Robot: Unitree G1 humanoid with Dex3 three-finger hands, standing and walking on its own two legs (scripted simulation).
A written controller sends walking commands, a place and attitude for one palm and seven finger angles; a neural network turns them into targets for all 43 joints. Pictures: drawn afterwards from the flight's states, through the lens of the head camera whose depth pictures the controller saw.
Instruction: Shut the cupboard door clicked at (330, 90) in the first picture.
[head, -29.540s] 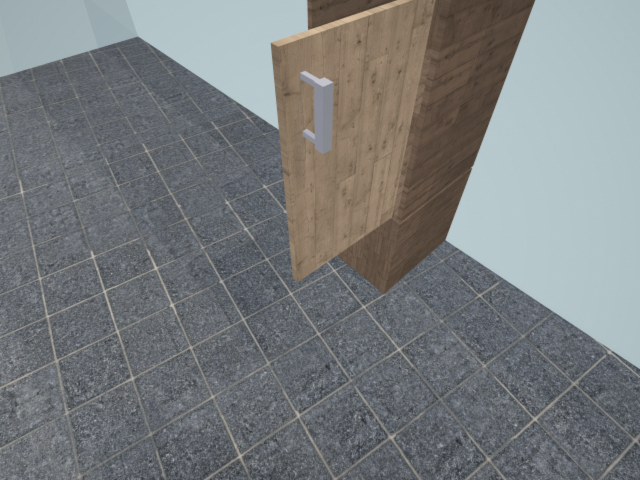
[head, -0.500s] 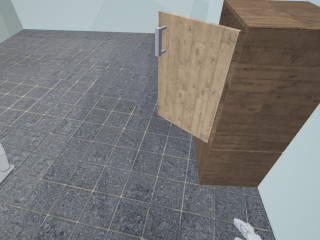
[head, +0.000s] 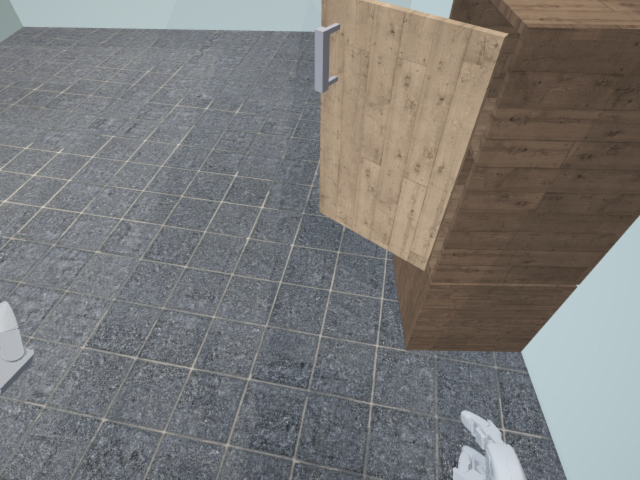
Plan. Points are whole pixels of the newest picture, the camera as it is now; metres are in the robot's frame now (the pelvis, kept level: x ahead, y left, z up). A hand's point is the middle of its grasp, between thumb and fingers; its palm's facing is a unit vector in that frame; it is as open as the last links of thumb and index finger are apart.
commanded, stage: stop stepping back and stand still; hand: left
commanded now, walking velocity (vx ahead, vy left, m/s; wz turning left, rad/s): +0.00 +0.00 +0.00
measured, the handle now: (328, 58) +0.86 +0.04 +0.14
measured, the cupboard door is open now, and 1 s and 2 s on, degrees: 52 52 52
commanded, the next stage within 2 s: let the arm hang, fingers relaxed in 0.10 s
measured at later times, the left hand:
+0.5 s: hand out of the picture +0.07 +0.19 -0.15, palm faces -0.02 -0.98 -0.20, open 7.4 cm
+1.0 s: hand out of the picture -0.05 +0.18 -0.17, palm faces +0.06 -0.98 -0.20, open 7.4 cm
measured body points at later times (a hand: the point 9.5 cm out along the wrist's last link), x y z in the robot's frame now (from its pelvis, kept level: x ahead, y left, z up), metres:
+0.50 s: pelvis -0.02 +0.00 +0.00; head -0.01 +0.01 +0.45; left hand +0.07 +0.24 -0.14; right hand +0.09 -0.26 -0.12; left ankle +0.03 +0.10 -0.74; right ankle -0.02 -0.11 -0.74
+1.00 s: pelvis -0.02 +0.01 +0.01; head -0.01 +0.00 +0.46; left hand -0.06 +0.23 -0.15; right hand -0.02 -0.20 -0.16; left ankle +0.03 +0.10 -0.74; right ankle -0.02 -0.11 -0.74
